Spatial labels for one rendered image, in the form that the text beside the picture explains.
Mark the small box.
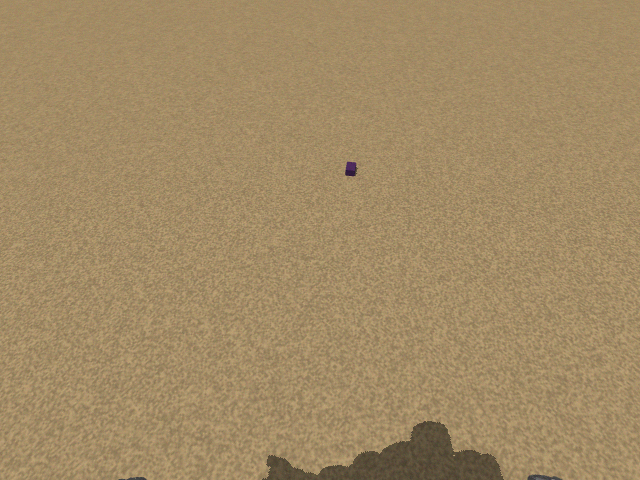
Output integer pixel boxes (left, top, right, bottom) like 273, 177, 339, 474
345, 162, 356, 176

